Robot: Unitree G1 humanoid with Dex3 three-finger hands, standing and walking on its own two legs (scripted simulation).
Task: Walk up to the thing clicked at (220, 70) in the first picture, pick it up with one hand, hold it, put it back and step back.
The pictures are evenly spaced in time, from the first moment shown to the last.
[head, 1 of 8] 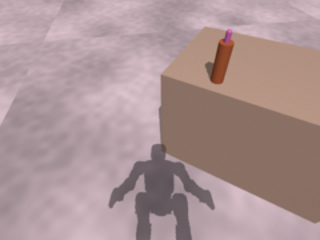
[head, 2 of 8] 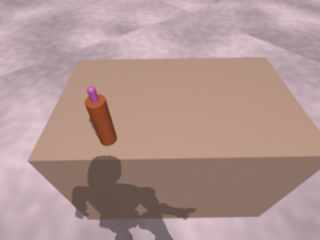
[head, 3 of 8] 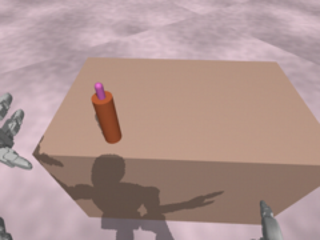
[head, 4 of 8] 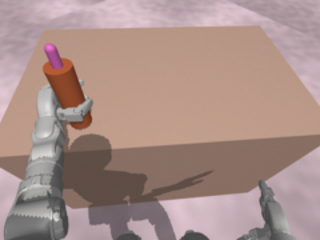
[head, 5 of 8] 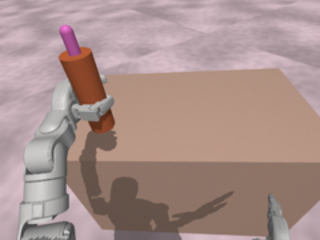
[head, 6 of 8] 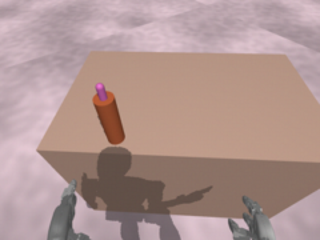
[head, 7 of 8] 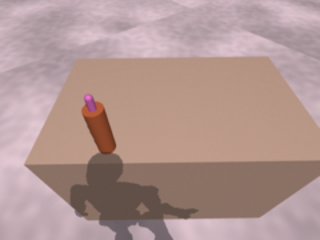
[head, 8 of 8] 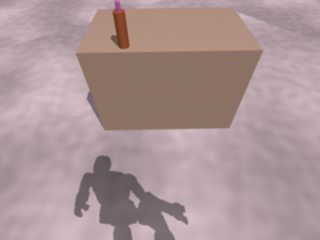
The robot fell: no
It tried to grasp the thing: yes
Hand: left
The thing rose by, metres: 0.23
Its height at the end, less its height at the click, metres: +0.00
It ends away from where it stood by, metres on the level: 0.02
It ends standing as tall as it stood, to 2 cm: yes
